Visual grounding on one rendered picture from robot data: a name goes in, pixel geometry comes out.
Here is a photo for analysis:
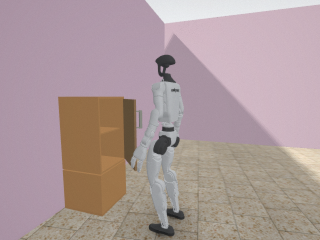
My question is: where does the handle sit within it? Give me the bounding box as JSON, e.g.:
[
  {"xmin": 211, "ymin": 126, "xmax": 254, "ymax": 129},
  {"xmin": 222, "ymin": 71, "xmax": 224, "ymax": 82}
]
[{"xmin": 136, "ymin": 110, "xmax": 143, "ymax": 129}]

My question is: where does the robot left shin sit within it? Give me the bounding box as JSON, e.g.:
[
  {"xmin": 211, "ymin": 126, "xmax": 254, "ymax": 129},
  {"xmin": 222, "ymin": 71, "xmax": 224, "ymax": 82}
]
[{"xmin": 149, "ymin": 183, "xmax": 169, "ymax": 229}]

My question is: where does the robot shin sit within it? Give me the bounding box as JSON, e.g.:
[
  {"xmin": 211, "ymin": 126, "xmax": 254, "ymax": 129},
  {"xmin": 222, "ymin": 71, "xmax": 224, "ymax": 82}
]
[
  {"xmin": 163, "ymin": 171, "xmax": 180, "ymax": 213},
  {"xmin": 149, "ymin": 183, "xmax": 169, "ymax": 229}
]

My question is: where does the robot left hand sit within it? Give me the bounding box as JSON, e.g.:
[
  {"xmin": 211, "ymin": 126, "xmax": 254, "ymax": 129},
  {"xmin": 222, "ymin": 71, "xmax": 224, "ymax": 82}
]
[{"xmin": 130, "ymin": 145, "xmax": 147, "ymax": 173}]

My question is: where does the right robot upper arm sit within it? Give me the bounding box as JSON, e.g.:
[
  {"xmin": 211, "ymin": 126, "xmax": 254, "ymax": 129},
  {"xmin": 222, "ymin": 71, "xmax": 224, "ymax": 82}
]
[{"xmin": 178, "ymin": 84, "xmax": 184, "ymax": 115}]

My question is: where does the cupboard door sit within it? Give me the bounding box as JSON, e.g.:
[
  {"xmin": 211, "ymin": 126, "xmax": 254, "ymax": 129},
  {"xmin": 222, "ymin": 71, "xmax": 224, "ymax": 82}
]
[{"xmin": 123, "ymin": 99, "xmax": 137, "ymax": 171}]

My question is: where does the robot right shin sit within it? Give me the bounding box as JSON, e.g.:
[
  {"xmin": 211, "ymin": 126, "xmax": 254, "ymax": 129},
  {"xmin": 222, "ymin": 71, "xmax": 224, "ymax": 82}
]
[{"xmin": 163, "ymin": 171, "xmax": 180, "ymax": 213}]

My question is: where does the left robot forearm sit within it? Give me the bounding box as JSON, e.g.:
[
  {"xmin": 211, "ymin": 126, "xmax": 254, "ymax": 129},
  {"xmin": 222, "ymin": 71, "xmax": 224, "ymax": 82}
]
[{"xmin": 140, "ymin": 109, "xmax": 159, "ymax": 148}]

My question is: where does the left robot upper arm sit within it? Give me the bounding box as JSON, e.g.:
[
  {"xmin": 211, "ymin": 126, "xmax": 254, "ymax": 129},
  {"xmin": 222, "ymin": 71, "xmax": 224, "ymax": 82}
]
[{"xmin": 151, "ymin": 82, "xmax": 165, "ymax": 120}]

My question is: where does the right robot forearm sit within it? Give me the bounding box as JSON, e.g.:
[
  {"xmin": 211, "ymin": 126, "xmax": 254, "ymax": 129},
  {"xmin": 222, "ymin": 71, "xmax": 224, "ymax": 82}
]
[{"xmin": 173, "ymin": 112, "xmax": 184, "ymax": 133}]

